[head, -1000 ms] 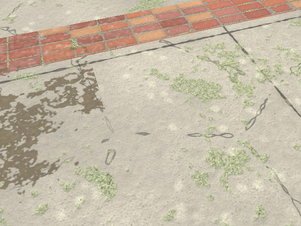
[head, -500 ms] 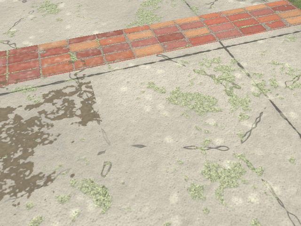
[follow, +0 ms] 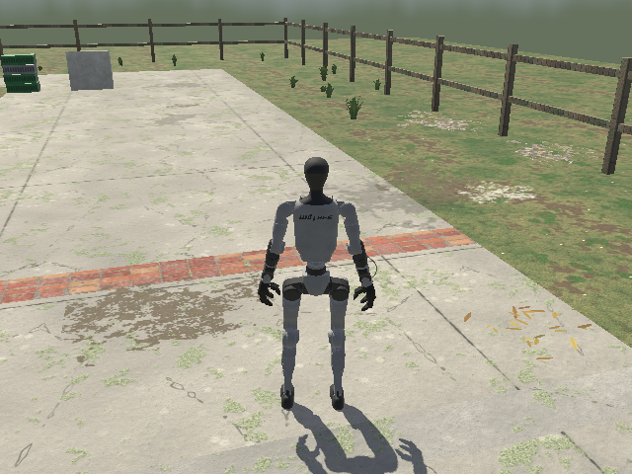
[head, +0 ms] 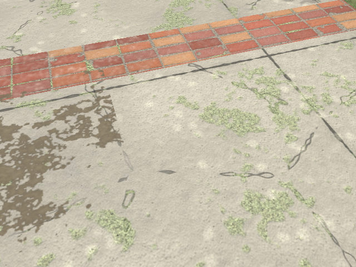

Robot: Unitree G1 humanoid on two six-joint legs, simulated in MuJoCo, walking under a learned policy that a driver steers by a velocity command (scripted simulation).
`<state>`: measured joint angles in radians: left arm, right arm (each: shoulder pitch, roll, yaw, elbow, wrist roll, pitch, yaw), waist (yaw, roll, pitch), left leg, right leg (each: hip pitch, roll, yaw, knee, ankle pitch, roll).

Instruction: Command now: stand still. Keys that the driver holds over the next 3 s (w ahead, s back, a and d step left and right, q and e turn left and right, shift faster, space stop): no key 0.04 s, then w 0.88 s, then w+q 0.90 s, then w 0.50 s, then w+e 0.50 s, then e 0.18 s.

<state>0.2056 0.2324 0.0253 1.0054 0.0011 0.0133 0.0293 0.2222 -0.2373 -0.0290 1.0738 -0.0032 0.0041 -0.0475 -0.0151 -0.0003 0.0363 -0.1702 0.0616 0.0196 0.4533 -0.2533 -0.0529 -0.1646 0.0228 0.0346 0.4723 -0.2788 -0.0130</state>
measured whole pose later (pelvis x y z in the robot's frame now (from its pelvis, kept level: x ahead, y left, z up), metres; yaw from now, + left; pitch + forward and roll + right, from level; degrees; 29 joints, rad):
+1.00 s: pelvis +0.39 +0.00 +0.01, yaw +2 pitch +0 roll -2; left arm 0.28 0.24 0.05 1.03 0.01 -0.10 -0.03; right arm 0.18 -0.27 -0.06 0.91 0.02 -0.09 -0.02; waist 0.04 0.04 0.02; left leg -0.63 0.14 -0.05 1.07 -0.22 0.03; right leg -0.13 0.09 -0.08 0.27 -0.15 -0.08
